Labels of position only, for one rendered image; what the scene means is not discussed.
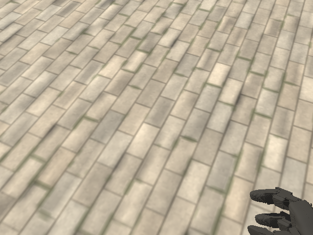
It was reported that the robot right hand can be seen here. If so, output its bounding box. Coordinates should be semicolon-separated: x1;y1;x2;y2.
247;187;313;235

